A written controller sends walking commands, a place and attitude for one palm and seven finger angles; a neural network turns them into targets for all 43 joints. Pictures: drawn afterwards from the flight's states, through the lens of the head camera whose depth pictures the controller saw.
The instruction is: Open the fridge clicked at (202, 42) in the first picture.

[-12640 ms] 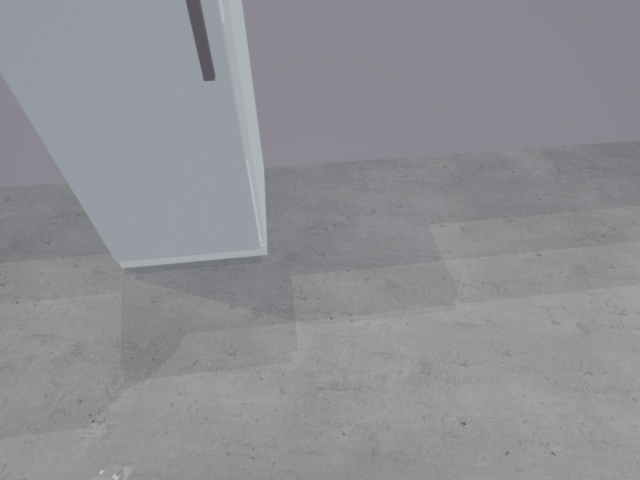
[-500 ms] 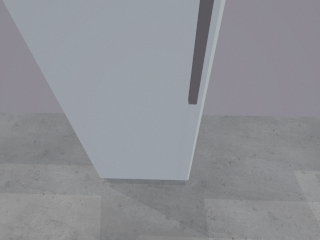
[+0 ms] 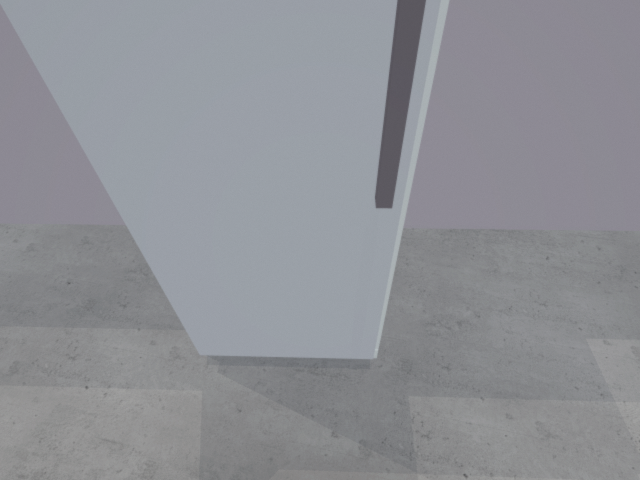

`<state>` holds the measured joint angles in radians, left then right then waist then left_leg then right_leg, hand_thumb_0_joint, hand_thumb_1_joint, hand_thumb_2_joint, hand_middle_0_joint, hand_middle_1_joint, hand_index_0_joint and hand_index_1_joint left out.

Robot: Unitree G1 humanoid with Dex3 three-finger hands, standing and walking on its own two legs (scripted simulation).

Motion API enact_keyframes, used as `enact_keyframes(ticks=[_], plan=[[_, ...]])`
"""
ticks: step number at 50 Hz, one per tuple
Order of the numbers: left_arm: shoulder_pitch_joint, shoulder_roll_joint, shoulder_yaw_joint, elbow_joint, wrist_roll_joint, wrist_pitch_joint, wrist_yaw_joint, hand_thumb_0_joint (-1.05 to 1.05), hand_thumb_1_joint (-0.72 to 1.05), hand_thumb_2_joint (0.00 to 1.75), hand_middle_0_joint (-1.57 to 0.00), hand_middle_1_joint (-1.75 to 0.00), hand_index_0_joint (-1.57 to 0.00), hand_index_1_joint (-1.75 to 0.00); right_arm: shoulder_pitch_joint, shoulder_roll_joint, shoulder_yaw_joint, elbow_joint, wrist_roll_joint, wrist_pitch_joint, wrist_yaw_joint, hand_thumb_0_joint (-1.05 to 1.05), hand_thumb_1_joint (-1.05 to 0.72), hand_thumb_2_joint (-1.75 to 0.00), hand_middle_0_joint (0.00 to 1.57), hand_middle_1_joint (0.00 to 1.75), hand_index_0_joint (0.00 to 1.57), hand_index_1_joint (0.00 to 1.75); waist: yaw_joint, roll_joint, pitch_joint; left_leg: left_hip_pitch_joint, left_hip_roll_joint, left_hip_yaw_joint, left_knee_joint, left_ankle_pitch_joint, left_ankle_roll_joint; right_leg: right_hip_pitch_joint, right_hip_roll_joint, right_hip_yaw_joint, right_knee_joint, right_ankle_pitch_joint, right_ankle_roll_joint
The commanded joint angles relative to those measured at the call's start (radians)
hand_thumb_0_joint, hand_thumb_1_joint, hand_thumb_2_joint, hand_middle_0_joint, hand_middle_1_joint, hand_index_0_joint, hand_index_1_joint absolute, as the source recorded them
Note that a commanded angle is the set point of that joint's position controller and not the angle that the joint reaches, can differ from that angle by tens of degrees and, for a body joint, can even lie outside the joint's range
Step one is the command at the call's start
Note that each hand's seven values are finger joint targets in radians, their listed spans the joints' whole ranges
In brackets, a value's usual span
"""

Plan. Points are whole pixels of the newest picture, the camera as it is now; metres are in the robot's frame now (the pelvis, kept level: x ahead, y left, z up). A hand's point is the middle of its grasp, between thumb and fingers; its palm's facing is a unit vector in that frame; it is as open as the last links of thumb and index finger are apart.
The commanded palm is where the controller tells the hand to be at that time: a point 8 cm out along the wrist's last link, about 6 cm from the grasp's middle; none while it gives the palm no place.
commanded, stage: look again from close up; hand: right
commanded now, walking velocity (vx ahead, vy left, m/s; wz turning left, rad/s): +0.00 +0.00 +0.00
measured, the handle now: (394, 99) +0.56 -0.07 +0.21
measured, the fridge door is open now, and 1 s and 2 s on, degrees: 0 0 0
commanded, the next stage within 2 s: shuffle to correct the standing spot in 0.30 s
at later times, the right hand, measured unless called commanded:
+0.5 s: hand out of the picture -0.02 -0.17 -0.18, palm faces +0.03 +0.99 -0.16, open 7.4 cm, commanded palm none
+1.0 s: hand out of the picture -0.03 -0.10 -0.20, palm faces +0.12 +0.99 -0.09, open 7.4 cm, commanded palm none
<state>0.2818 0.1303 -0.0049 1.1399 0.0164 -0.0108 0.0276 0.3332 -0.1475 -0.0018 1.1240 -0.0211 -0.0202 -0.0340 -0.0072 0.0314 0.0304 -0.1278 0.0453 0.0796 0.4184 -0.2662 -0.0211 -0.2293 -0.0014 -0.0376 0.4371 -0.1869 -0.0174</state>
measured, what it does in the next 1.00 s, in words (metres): shifts its weight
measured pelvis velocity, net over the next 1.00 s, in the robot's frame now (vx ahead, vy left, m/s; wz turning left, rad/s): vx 0.07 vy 0.03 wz -0.03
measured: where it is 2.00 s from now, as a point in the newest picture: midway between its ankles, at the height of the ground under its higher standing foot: outside the picture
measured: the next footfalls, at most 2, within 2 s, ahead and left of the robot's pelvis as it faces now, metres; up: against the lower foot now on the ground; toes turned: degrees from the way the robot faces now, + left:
none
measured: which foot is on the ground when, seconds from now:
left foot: down 0.00-1.00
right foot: down 0.00-1.00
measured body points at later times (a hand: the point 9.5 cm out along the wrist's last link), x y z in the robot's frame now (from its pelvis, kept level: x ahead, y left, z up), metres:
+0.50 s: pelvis +0.01 +0.00 +0.00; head +0.01 -0.02 +0.45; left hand +0.00 +0.22 -0.15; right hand -0.02 -0.22 -0.17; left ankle -0.03 +0.13 -0.74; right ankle +0.03 -0.11 -0.74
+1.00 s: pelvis +0.07 +0.03 -0.02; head +0.09 -0.01 +0.43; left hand +0.08 +0.25 -0.17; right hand -0.03 -0.15 -0.19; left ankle -0.02 +0.13 -0.74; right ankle +0.08 -0.06 -0.74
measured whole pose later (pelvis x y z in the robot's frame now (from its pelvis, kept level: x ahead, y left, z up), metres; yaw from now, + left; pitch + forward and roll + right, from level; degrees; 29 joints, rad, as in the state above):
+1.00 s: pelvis +0.07 +0.03 -0.02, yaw -2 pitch -1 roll +1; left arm 0.26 0.11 0.03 1.14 0.03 0.00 0.06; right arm 0.45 -0.10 -0.03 1.16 -0.03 -0.01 -0.04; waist -0.02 0.07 0.05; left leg -0.10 0.00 0.13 0.60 -0.46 0.02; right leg -0.31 -0.06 -0.16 0.67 -0.31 -0.04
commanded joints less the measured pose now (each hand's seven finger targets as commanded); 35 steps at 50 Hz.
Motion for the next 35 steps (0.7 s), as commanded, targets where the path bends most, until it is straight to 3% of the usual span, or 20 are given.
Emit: enact_keyframes(ticks=[1,14,20,21,24,27,30,33,35], plan=[[0.045,0.106,0.019,-0.033,-0.006,-0.021,0.004,0.0,0.9,0.9,-0.2,-0.3,-0.2,-0.3,0.082,-0.09,-0.018,-0.014,0.003,-0.005,-0.003,0.0,-0.9,-0.9,0.2,0.3,0.2,0.3,-0.007,-0.042,0.046,-0.06,0.077,-0.064,-0.097,0.054,0.028,0.004,-0.103,0.088,-0.094,0.071,0.0],[0.033,0.112,0.019,-0.034,-0.006,-0.018,0.004,0.0,0.9,0.9,-0.2,-0.3,-0.2,-0.3,0.072,-0.093,-0.017,-0.012,0.002,-0.003,-0.002,0.0,-0.9,-0.9,0.2,0.3,0.2,0.3,-0.005,-0.03,0.064,-0.066,0.077,-0.066,-0.108,0.045,0.025,0.007,-0.104,0.088,-0.103,0.055,0.002],[0.032,0.117,0.018,-0.033,-0.006,-0.021,0.004,0.0,0.9,0.9,-0.2,-0.3,-0.2,-0.3,0.071,-0.099,-0.018,-0.014,0.002,-0.005,-0.001,0.0,-0.9,-0.9,0.2,0.3,0.2,0.3,-0.006,-0.032,0.038,-0.052,0.079,-0.067,-0.105,0.066,0.024,0.018,-0.105,0.088,-0.095,0.088,0.002],[0.04,0.088,0.012,-0.024,-0.005,-0.019,0.003,0.0,0.9,0.9,-0.2,-0.3,-0.2,-0.3,0.081,-0.075,-0.012,-0.003,0.005,-0.003,-0.002,0.0,-0.9,-0.9,0.2,0.3,0.2,0.3,-0.005,-0.027,0.025,-0.047,0.08,-0.06,-0.108,0.05,0.019,0.026,-0.108,0.085,-0.098,0.068,0.007],[0.057,0.082,0.015,-0.012,-0.001,-0.012,0.004,0.0,0.9,0.9,-0.2,-0.3,-0.2,-0.3,0.098,-0.061,-0.01,0.009,0.004,0.003,0.0,0.0,-0.9,-0.9,0.2,0.3,0.2,0.3,0.001,-0.017,0.044,-0.069,0.071,-0.046,-0.096,-0.014,0.017,0.021,-0.115,0.085,-0.095,-0.028,0.008],[0.07,0.097,0.026,-0.009,0.004,-0.003,0.004,0.0,0.9,0.9,-0.2,-0.3,-0.2,-0.3,0.1,-0.059,-0.017,0.006,-0.001,0.012,0.007,0.0,-0.9,-0.9,0.2,0.3,0.2,0.3,0.005,-0.065,0.092,-0.109,0.048,-0.023,-0.049,-0.109,0.019,-0.03,-0.14,0.126,-0.143,-0.23,-0.002],[0.083,0.118,0.041,-0.014,0.005,-0.002,0.006,0.0,0.9,0.9,-0.2,-0.3,-0.2,-0.3,0.118,-0.05,-0.022,0.001,-0.007,0.016,0.014,0.0,-0.9,-0.9,0.2,0.3,0.2,0.3,0.004,-0.114,0.109,-0.123,0.023,0.003,0.018,-0.109,0.021,-0.068,-0.181,0.185,-0.191,-0.325,-0.03],[0.091,0.126,0.055,-0.022,0.004,-0.002,0.011,0.0,0.9,0.9,-0.2,-0.3,-0.2,-0.3,0.138,-0.043,-0.027,-0.002,-0.012,0.018,0.021,0.0,-0.9,-0.9,0.2,0.3,0.2,0.3,-0.002,-0.12,0.122,-0.137,0.013,0.006,0.041,-0.096,0.025,-0.085,-0.203,0.205,-0.187,-0.336,-0.051],[0.099,0.118,0.059,-0.025,0.005,-0.004,0.013,0.0,0.9,0.9,-0.2,-0.3,-0.2,-0.3,0.156,-0.043,-0.033,-0.005,-0.011,0.015,0.023,0.0,-0.9,-0.9,0.2,0.3,0.2,0.3,-0.005,-0.084,0.104,-0.108,0.02,-0.01,0.019,-0.085,0.03,-0.102,-0.195,0.175,-0.132,-0.285,-0.048]])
